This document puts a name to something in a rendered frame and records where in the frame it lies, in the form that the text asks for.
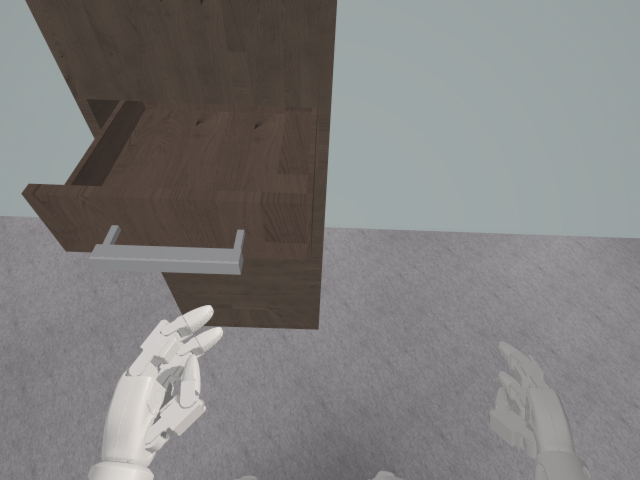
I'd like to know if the handle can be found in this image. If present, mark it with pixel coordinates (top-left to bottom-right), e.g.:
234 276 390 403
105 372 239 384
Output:
89 225 245 275

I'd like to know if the drawer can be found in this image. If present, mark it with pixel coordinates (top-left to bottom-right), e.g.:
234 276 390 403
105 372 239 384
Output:
21 100 318 260

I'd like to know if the left robot hand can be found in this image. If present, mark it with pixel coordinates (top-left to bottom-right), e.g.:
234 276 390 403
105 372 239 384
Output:
101 305 223 468

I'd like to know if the cabinet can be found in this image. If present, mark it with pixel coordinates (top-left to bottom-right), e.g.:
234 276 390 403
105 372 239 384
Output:
25 0 337 330

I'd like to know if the right robot forearm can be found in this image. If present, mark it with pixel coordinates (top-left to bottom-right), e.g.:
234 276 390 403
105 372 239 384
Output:
533 451 591 480

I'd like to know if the right robot hand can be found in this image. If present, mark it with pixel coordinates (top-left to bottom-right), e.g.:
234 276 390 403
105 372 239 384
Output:
490 341 576 460

